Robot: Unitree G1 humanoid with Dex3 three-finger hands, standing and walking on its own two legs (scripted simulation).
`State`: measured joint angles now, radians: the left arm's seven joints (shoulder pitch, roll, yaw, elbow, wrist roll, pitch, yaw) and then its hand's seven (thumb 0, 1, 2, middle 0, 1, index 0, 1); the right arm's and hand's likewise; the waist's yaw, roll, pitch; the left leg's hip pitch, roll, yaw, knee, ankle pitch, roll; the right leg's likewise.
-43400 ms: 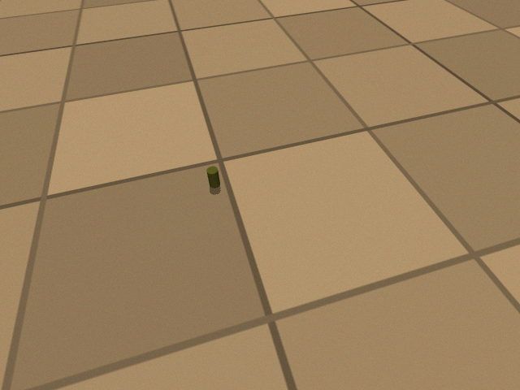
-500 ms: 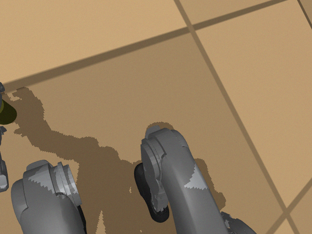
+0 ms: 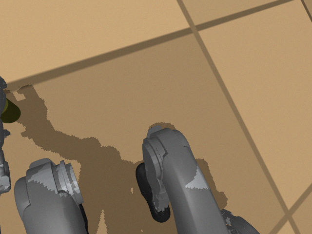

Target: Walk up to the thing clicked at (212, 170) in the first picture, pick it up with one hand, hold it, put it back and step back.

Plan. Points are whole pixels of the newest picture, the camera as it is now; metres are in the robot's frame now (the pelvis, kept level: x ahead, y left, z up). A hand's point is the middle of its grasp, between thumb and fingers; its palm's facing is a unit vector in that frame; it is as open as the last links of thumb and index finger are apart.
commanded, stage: withdraw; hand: left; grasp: from above
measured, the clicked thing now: (1, 109) +0.47 +0.27 -0.25
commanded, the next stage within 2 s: home in 1.02 s
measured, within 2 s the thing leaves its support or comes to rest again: neither
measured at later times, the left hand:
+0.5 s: hand out of the picture +0.46 +0.30 -0.10, palm faces -0.31 -0.06 -0.95, open 14.1 cm
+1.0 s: hand out of the picture +0.42 +0.29 -0.09, palm faces -0.49 -0.06 -0.87, open 14.0 cm
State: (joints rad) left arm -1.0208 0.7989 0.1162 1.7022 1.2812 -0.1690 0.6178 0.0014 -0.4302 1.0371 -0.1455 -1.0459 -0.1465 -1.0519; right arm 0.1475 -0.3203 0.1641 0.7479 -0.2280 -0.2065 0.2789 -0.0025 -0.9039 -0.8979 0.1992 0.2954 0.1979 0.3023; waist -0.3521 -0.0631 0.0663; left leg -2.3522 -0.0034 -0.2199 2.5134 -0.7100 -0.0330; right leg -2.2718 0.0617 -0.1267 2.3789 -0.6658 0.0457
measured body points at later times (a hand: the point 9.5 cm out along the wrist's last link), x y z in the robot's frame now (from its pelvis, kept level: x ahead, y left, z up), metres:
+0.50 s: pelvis +0.00 +0.00 +0.04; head +0.22 +0.06 +0.42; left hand +0.48 +0.30 -0.05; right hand +0.07 -0.26 -0.08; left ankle +0.06 +0.13 -0.27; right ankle +0.11 -0.12 -0.27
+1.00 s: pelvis -0.02 -0.01 +0.06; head +0.19 +0.08 +0.45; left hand +0.45 +0.29 -0.04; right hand +0.07 -0.29 -0.03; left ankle +0.06 +0.13 -0.27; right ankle +0.11 -0.12 -0.27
